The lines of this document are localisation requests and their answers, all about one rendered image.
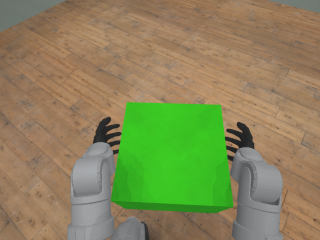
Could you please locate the left robot shin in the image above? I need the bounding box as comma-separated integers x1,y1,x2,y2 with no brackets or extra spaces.
127,216,140,222

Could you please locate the right robot forearm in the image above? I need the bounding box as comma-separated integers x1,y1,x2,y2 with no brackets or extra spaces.
230,147,284,240

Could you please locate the robot left thigh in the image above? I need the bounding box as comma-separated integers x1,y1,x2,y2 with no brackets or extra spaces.
110,220,146,240

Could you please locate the carton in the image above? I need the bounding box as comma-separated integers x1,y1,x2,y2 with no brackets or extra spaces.
110,102,234,214

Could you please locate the right robot hand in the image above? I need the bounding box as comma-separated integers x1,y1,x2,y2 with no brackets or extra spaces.
225,122,255,162

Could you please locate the left robot hand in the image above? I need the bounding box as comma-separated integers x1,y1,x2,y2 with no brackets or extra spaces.
93,117,122,155

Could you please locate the left robot forearm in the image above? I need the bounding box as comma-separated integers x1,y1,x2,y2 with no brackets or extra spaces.
67,142,116,240

